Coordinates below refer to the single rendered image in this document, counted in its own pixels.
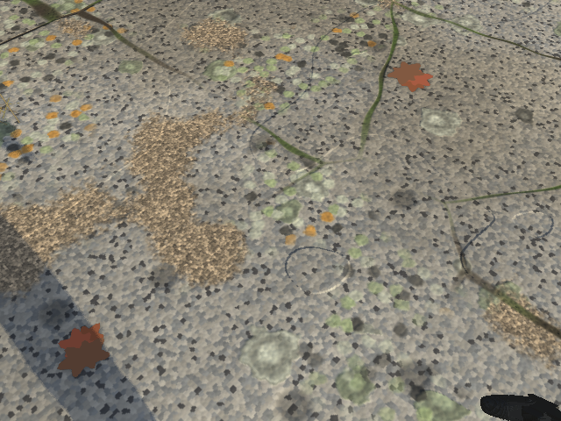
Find robot right hand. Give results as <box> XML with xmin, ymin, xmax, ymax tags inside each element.
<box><xmin>480</xmin><ymin>394</ymin><xmax>561</xmax><ymax>421</ymax></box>

